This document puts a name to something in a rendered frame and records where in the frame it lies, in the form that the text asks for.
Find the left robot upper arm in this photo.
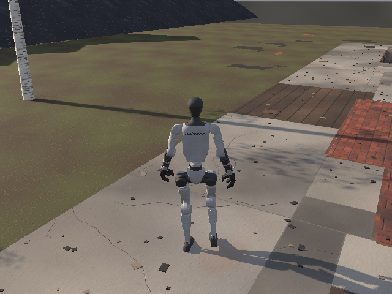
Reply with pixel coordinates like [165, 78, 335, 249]
[166, 124, 183, 157]

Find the robot right foot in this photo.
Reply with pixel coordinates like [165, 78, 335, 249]
[209, 232, 218, 247]

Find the robot left hand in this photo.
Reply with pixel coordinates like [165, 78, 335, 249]
[160, 169, 174, 182]

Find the robot right hand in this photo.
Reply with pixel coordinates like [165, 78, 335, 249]
[222, 173, 236, 189]

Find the right robot upper arm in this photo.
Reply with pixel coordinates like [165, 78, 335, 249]
[208, 123, 225, 158]

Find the right robot shin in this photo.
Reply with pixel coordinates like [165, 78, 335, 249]
[208, 197, 217, 239]

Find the robot left forearm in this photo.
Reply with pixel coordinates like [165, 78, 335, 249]
[161, 147, 172, 170]

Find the robot right forearm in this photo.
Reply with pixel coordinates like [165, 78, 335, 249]
[220, 148, 233, 175]

